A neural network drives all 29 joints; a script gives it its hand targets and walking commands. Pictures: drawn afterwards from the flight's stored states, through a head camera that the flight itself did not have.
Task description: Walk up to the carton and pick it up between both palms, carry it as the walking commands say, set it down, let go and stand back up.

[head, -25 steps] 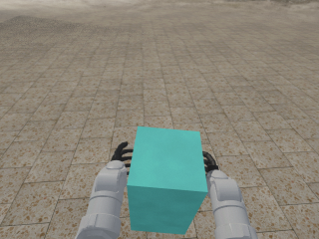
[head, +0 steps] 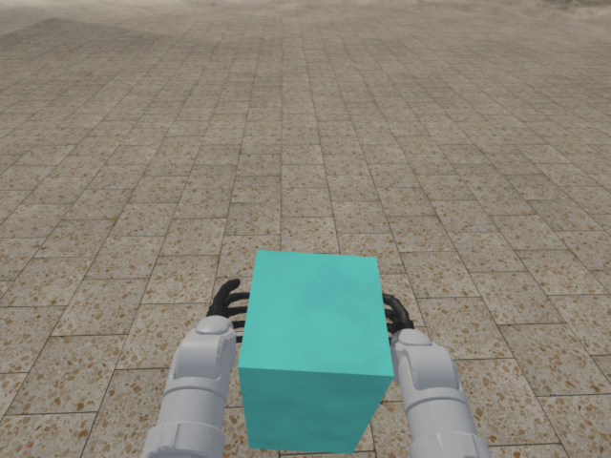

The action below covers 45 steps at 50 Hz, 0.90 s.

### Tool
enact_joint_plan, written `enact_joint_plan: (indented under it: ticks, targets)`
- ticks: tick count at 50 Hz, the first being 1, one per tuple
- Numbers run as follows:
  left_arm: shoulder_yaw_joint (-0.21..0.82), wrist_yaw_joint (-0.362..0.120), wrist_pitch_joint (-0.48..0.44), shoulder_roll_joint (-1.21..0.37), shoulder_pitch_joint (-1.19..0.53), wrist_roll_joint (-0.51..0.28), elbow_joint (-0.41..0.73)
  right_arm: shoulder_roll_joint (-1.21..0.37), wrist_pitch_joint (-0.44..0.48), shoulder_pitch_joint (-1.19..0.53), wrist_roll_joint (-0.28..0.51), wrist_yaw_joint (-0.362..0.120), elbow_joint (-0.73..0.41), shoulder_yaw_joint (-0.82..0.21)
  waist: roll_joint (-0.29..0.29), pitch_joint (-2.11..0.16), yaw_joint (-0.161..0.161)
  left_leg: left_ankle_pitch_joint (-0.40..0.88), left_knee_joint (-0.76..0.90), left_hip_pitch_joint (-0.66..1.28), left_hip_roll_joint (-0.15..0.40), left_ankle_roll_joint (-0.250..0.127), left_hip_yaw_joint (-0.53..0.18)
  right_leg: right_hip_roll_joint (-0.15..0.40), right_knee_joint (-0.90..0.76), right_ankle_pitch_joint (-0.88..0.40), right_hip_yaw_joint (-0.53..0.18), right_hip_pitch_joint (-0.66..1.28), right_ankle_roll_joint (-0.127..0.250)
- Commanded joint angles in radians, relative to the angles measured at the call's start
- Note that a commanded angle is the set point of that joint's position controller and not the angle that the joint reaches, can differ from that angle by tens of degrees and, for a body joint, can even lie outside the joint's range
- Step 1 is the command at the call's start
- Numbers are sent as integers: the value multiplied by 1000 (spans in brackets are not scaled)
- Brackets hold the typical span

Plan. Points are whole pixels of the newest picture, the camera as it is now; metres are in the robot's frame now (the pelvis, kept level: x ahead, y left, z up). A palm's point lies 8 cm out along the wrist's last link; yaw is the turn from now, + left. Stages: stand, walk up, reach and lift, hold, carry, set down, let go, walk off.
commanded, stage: hold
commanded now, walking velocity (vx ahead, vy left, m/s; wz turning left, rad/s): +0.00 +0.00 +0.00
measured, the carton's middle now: (308, 359) +0.29 +0.01 -0.02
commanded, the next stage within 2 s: carry in 0.28 s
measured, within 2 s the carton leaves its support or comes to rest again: neither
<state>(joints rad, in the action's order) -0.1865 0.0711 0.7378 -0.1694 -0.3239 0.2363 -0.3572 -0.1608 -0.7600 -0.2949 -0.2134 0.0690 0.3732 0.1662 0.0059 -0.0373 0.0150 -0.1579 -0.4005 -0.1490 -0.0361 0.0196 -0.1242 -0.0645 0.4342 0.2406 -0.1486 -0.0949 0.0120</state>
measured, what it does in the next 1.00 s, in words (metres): steps on the spot, turning left: left foot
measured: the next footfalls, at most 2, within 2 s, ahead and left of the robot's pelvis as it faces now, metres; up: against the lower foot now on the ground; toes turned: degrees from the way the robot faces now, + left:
left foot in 0.78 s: +0.03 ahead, +0.23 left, +0.00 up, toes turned +22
right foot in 1.04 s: +0.05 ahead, +0.04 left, +0.00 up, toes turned +20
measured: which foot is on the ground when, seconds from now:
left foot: down 0.00-0.42, up 0.44-0.76, down 0.78-1.00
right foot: down 0.00-0.78, up 0.80-1.00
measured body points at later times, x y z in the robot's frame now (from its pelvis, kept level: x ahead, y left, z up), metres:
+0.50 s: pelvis -0.01 +0.01 -0.01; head +0.00 +0.01 +0.44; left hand +0.31 +0.15 +0.04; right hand +0.30 -0.10 +0.02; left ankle +0.01 +0.13 -0.71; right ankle +0.00 -0.11 -0.74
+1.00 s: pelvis -0.04 +0.09 -0.03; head +0.00 +0.09 +0.42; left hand +0.17 +0.35 +0.04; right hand +0.29 +0.13 +0.03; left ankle +0.00 +0.21 -0.74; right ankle +0.00 -0.01 -0.71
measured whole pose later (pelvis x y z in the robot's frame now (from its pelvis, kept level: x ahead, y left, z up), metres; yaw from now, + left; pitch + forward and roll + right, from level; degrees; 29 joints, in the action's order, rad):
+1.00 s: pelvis -0.04 +0.09 -0.03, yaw +25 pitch +4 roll +1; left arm -0.12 0.18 1.15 -0.16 -0.28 0.06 0.24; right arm -0.17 -1.22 -0.31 -0.11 0.17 -0.20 0.05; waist -0.01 0.01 0.06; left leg -0.17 -0.62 -0.52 -0.07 -0.04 -0.01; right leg 0.09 0.98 0.50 0.10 -0.54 -0.08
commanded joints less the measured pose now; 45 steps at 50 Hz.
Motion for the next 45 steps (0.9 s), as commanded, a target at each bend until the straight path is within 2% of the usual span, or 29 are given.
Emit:
enact_joint_plan:
  ticks: [1, 2, 3, 5, 7, 10, 12, 13, 14, 15, 16, 18, 19, 20, 21, 22, 24, 26, 28, 31, 32, 34, 35, 36, 37, 38, 39, 42, 45]
  targets:
    - [555, -277, -29, -1093, -446, -286, 50, -1067, 85, -606, 281, -269, -151, -537, 2, -308, 10, 154, -1, 211, -50, -16, 54, -2, -93, -117, 10, -62, -5]
    - [546, -277, -22, -1103, -459, -299, 32, -1043, 76, -643, 271, -275, -186, -553, 75, -284, 11, 145, 0, 233, -51, -9, 56, -22, -98, -93, 34, -100, -6]
    - [504, -281, -10, -1102, -413, -267, -25, -1050, 72, -675, 283, -278, -173, -542, 2, -261, 14, 120, 13, 186, -54, -10, 62, -4, -91, -83, 16, -79, 2]
    - [517, -287, -11, -1126, -398, -276, -9, -1007, 76, -652, 281, -281, -188, -535, 5, -295, 15, 157, 18, 209, -53, 1, 48, -23, -105, -91, 25, -58, 7]
    - [526, -278, -2, -1131, -429, -277, 3, -1004, 66, -617, 249, -279, -149, -494, 9, -245, -32, 138, 16, 244, -43, 9, 36, -23, -113, -59, 28, -113, 10]
    - [490, -267, 10, -1137, -348, -256, -60, -956, 66, -656, 272, -282, -179, -494, -47, -192, -26, 160, 29, 223, -37, 19, 36, -19, -108, -84, 19, -98, 19]
    - [517, -263, 5, -1179, -395, -280, -9, -939, 76, -622, 261, -288, -207, -491, -12, -245, -28, 191, 35, 284, -25, 29, 15, -33, -115, -107, 40, -110, 24]
    - [522, -251, 9, -1177, -373, -259, 7, -962, 75, -616, 259, -300, -197, -494, -73, -219, -20, 230, 46, 229, -18, 31, 11, -30, -99, -141, 40, -74, 24]
    - [598, -245, 2, -1124, -473, -268, 49, -990, 58, -656, 289, -287, -220, -567, -87, -156, -8, 151, 46, -118, 152, -52, -135, 95, 121, 52, 115, -79, -16]
    - [576, -230, -1, -1135, -434, -280, 29, -987, 44, -662, 318, -284, -230, -579, -106, -179, 2, -33, 95, -193, 192, -67, -231, 53, 177, 168, 122, -104, -31]
    - [614, -221, -6, -1144, -457, -307, 85, -1021, 47, -697, 338, -278, -264, -621, -165, -154, 2, -237, 155, -305, 192, -59, -272, 39, 191, 218, 150, -67, -28]
    - [631, -197, -2, -1134, -433, -336, 139, -983, 41, -687, 379, -253, -386, -674, -145, -251, 14, -48, -14, -325, 104, -26, -154, 79, 75, 158, 135, 47, -7]
    - [648, -188, 16, -1096, -425, -346, 182, -965, 25, -675, 407, -243, -416, -675, -129, -287, 19, 67, -150, -401, 52, 10, -83, 161, 9, 74, 44, 132, 16]
    - [655, -180, 29, -1073, -448, -353, 242, -967, 0, -672, 431, -239, -471, -695, 146, -310, 19, -112, -439, -478, -12, 27, 24, 411, -20, -288, -197, 146, 102]
    - [699, -176, 61, -1054, -417, -399, 299, -976, -29, -658, 467, -219, -539, -739, 214, -412, 3, -339, -673, -495, 21, 0, 44, 528, 35, -601, -270, 153, 191]
    - [721, -172, 99, -1029, -379, -411, 337, -959, -69, -715, 500, -211, -603, -783, 148, -423, -6, -379, -706, -488, 59, 1, 60, 551, 42, -664, -232, 96, 207]
    - [767, -157, 150, -976, -511, -470, 441, -888, -130, -784, 553, -191, -643, -814, 72, -463, -15, -335, -694, -506, 84, 3, 54, 520, 64, -653, -147, 120, 171]
    - [754, -149, 203, -937, -337, -452, 474, -883, -181, -639, 557, -171, -699, -841, 157, -419, -10, -263, -634, -521, 81, 22, 86, 425, 90, -681, 5, 123, 98]
    - [731, -144, 253, -894, -287, -459, 535, -877, -236, -635, 575, -149, -767, -864, 270, -420, 7, -260, -580, -571, 41, 35, 151, 404, 127, -797, 45, 202, 87]
    - [714, -145, 317, -915, -222, -460, 590, -884, -302, -606, 590, -139, -827, -858, 222, -442, 31, -200, -387, -516, 21, 44, 212, 378, 213, -827, 110, 258, 45]
    - [722, -144, 330, -910, -240, -478, 651, -879, -316, -504, 587, -137, -798, -841, 310, -383, 40, -188, -300, -596, 6, 56, 239, 353, 243, -841, 132, 303, 27]
    - [722, -148, 357, -907, -229, -453, 654, -908, -355, -500, 583, -153, -779, -839, 319, -433, 31, -131, -241, -352, 24, 28, 266, 402, 277, -689, 200, 129, -1]
    - [728, -145, 375, -903, -196, -453, 653, -874, -362, -459, 573, -162, -805, -824, 154, -440, 16, -5, -109, -230, 0, 12, 292, 371, 360, -684, 245, 74, -39]
    - [703, -153, 394, -922, -117, -437, 580, -859, -376, -435, 545, -160, -767, -804, 99, -470, -3, 159, -42, -15, 62, -20, 188, 331, 480, -442, 272, -119, -75]
    - [711, -156, 403, -930, -195, -437, 590, -882, -375, -499, 550, -161, -759, -810, -146, -479, -5, 676, -74, 190, 210, -87, 4, 235, 626, 121, 289, -391, -104]
    - [736, -170, 414, -966, -225, -458, 605, -869, -378, -517, 538, -163, -777, -789, -383, -494, 3, 1095, -176, 272, 356, -152, -156, 148, 783, 457, 287, -579, -141]
    - [748, -176, 421, -970, -293, -469, 600, -920, -391, -503, 506, -166, -770, -775, -269, -485, -12, 1067, -185, 216, 357, -187, -160, 178, 874, 460, 218, -567, -128]
    - [818, -201, 428, -1018, -427, -565, 636, -975, -395, -528, 506, -169, -733, -747, -153, -436, -7, 796, -174, 68, 214, -160, 44, 210, 759, 309, 209, -500, -129]
    - [828, -201, 430, -1034, -392, -599, 692, -943, -388, -433, 466, -159, -750, -700, -230, -443, -16, 576, -136, -16, 198, -162, -11, 155, 578, 257, 245, -440, -108]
